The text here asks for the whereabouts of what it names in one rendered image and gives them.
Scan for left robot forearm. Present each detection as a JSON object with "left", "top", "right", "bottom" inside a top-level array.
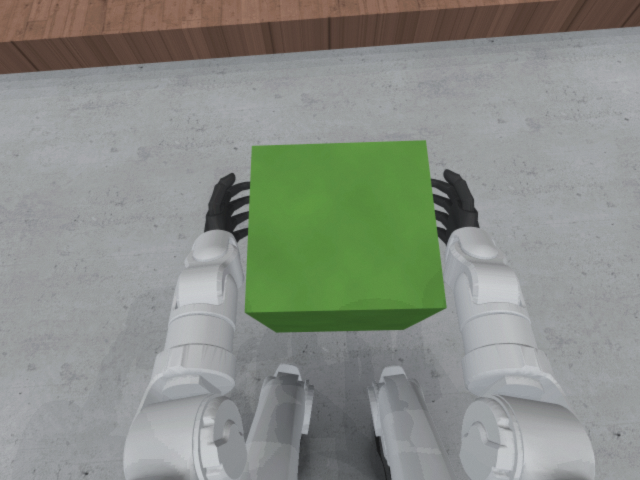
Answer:
[{"left": 123, "top": 230, "right": 245, "bottom": 479}]

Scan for carton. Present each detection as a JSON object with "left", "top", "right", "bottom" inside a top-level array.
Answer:
[{"left": 245, "top": 140, "right": 447, "bottom": 333}]

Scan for robot left shin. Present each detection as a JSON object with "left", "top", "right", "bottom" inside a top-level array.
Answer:
[{"left": 258, "top": 363, "right": 302, "bottom": 403}]

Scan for left robot upper arm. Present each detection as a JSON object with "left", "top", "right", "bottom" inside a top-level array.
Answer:
[{"left": 125, "top": 393, "right": 247, "bottom": 480}]

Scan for right robot hand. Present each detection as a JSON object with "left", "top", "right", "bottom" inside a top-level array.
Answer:
[{"left": 431, "top": 169, "right": 480, "bottom": 246}]

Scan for robot left thigh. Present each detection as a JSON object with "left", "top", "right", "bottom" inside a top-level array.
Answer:
[{"left": 238, "top": 372, "right": 314, "bottom": 480}]

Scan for right robot forearm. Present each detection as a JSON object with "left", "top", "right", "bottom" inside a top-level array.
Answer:
[{"left": 443, "top": 227, "right": 595, "bottom": 477}]

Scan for right robot upper arm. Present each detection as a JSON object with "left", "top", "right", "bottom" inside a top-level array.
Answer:
[{"left": 459, "top": 394, "right": 595, "bottom": 480}]

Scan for left robot hand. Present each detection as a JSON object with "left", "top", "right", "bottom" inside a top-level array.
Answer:
[{"left": 204, "top": 173, "right": 250, "bottom": 243}]

